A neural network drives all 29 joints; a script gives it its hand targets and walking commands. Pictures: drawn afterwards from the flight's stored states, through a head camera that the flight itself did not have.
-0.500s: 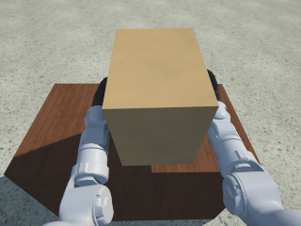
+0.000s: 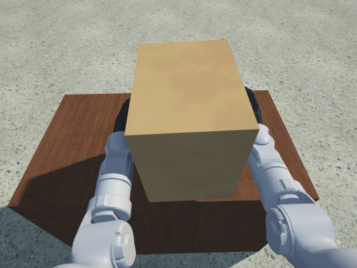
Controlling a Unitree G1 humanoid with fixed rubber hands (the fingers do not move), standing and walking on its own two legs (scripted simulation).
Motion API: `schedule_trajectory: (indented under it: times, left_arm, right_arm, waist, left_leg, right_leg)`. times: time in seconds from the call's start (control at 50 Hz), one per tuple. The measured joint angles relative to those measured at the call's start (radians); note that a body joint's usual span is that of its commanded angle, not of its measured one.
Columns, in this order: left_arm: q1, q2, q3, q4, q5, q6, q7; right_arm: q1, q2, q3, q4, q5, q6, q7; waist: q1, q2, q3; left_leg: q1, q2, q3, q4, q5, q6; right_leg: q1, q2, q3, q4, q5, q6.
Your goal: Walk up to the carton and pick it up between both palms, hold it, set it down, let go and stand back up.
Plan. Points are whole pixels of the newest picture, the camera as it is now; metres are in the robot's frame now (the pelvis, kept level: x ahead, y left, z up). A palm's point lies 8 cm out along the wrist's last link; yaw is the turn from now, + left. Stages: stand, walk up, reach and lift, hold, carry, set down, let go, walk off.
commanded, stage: set down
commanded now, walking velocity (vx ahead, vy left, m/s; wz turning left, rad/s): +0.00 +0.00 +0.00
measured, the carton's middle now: (187, 123) +0.41 +0.00 +0.09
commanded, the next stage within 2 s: none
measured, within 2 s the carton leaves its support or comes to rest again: rests again in 1.76 s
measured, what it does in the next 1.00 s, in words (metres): stands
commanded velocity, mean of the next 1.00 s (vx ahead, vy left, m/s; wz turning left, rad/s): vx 0.00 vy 0.00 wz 0.00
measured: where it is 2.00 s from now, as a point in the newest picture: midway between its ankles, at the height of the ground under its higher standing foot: outside the picture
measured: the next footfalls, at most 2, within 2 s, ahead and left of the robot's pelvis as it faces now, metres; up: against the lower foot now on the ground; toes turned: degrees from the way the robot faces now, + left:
none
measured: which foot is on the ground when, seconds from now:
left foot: down 0.00-1.00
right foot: down 0.00-1.00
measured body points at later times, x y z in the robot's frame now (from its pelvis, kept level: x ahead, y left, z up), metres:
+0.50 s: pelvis +0.01 +0.00 +0.00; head +0.05 +0.01 +0.45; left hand +0.41 +0.15 +0.04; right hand +0.43 -0.16 +0.08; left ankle +0.01 +0.17 -0.75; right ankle -0.03 -0.13 -0.75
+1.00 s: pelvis +0.01 +0.00 +0.00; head +0.07 +0.00 +0.45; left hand +0.41 +0.14 +0.03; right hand +0.43 -0.16 +0.06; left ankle +0.01 +0.17 -0.75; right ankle -0.03 -0.13 -0.75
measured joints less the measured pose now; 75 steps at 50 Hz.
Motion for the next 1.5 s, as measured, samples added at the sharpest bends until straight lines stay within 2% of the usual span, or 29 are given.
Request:
schedule_trajectory:
  times: [0.08,0.16,0.34,0.46,0.68,1.0,1.5]
  left_arm:
    - [0.000,0.000,0.003,0.051,0.001,-0.001,0.003]
    - [0.000,0.000,0.003,0.075,-0.007,-0.043,0.018]
    - [-0.001,-0.001,0.003,0.106,-0.013,-0.119,0.059]
    - [-0.001,-0.002,0.003,0.137,-0.016,-0.129,0.066]
    - [-0.001,-0.006,0.003,0.164,-0.043,-0.209,0.087]
    - [-0.001,-0.006,0.015,0.260,-0.051,-0.289,0.097]
    - [-0.022,-0.013,0.057,0.322,-0.032,-0.337,0.096]
  right_arm:
    - [0.004,0.000,-0.009,0.028,-0.018,0.015,0.004]
    - [0.000,0.000,-0.019,0.027,-0.033,-0.003,0.011]
    - [-0.044,0.000,-0.065,0.044,-0.096,-0.033,0.053]
    - [-0.042,0.000,-0.079,0.073,-0.111,-0.044,0.058]
    - [-0.032,0.000,-0.093,0.082,-0.134,-0.120,0.060]
    - [-0.014,-0.001,-0.098,0.109,-0.166,-0.151,0.058]
    - [-0.029,0.001,-0.171,0.156,-0.266,-0.183,0.070]
  waist:
    - [0.000,0.000,0.000]
    - [0.000,0.000,0.000]
    - [0.000,0.000,-0.004]
    - [0.000,0.001,-0.008]
    - [0.000,0.030,-0.077]
    - [0.000,0.034,-0.078]
    - [0.000,0.034,-0.081]
  left_leg:
    - [-0.004,0.000,0.000,0.000,0.001,0.000]
    - [-0.022,0.000,0.000,0.000,0.004,0.000]
    - [-0.063,0.000,0.000,-0.002,0.006,0.000]
    - [-0.095,0.000,0.000,-0.002,0.006,0.000]
    - [-0.191,0.001,0.000,0.007,0.005,0.000]
    - [-0.210,0.005,0.000,0.019,0.003,0.000]
    - [-0.215,0.005,0.000,0.023,0.005,0.000]
  right_leg:
    - [-0.004,0.000,0.000,0.000,0.001,0.000]
    - [-0.022,0.000,0.000,0.000,0.003,0.000]
    - [-0.064,0.000,0.000,0.000,0.005,0.000]
    - [-0.096,0.000,0.000,0.000,0.005,0.000]
    - [-0.188,0.001,-0.001,0.000,0.008,-0.001]
    - [-0.201,0.005,-0.001,0.000,0.015,-0.001]
    - [-0.205,0.005,-0.001,0.000,0.018,-0.001]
